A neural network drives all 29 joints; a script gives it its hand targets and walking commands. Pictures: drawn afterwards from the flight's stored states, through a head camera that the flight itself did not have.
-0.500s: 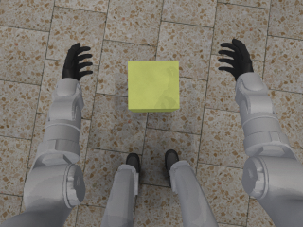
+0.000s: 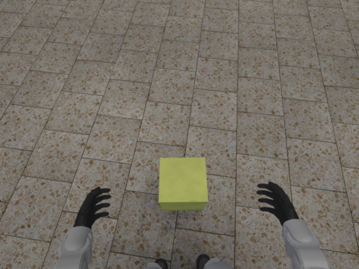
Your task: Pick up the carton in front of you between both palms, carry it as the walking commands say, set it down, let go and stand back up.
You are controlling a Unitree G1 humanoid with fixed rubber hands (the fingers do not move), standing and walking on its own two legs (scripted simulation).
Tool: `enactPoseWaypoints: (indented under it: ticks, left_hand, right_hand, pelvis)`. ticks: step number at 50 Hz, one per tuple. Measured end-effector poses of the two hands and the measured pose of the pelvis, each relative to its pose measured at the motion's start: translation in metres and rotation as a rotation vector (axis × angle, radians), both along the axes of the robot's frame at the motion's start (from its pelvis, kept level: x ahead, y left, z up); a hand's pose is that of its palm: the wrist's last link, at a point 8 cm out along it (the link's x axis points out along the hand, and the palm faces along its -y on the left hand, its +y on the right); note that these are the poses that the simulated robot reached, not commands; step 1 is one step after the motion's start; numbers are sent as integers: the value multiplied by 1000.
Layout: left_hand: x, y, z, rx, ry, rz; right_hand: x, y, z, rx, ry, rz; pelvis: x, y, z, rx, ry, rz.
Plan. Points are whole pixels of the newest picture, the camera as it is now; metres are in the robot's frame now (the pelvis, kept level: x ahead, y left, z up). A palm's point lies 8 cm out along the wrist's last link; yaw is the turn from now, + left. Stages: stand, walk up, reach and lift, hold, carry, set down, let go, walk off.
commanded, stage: let go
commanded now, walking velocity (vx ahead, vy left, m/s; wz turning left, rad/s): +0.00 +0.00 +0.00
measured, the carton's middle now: (182, 185) +0.45 -0.02 -0.63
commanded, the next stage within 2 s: stand in 0.62 s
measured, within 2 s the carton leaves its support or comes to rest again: neither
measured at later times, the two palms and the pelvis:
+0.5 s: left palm (66, 259) +0.17 +0.24 -0.05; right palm (300, 247) +0.17 -0.23 -0.05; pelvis +0.01 +0.00 +0.02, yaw +0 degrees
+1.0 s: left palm out of the picture +0.15 +0.29 -0.07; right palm (324, 251) +0.16 -0.28 -0.07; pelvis +0.03 +0.00 +0.01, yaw +0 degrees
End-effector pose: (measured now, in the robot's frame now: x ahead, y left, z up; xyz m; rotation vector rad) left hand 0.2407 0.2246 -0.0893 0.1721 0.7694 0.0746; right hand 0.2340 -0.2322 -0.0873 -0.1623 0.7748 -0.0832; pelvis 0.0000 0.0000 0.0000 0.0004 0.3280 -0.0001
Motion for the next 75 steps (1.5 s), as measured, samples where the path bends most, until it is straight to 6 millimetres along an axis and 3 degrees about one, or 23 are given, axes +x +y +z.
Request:
enactPoseWaypoints:
  ticks: [7, 14, 31, 40, 46, 61, 75]
  left_hand:
    - [-45, 8, 27, 1, 6, 1]
    - [-67, 13, 39, -2, 15, -1]
    - [-71, 9, 40, -2, 32, -3]
    - [-87, 52, 23, 157, 108, 44]
    - [-91, 66, 20, 194, 151, 61]
    - [-92, 67, 14, 195, 196, 64]
    - [-110, 74, 13, 204, 241, 76]
  right_hand:
    - [-45, 1, 26, -1, 7, 1]
    - [-63, 3, 36, 1, 13, 12]
    - [-64, 4, 38, -8, 37, 14]
    - [-73, -41, 25, -170, 94, -21]
    - [-74, -52, 21, -202, 128, -23]
    - [-77, -54, 15, -208, 179, -29]
    - [-97, -63, 13, -221, 226, -41]
  pelvis:
    - [10, 3, 14, -2, -179, 0]
    - [13, 5, 18, -4, -322, -1]
    - [10, 3, 16, -4, -428, -2]
    - [17, 2, 12, -6, -339, 2]
    - [23, 2, 13, -6, -327, 4]
    - [30, 2, 16, -3, -340, 8]
    - [22, 1, 19, -2, -357, 6]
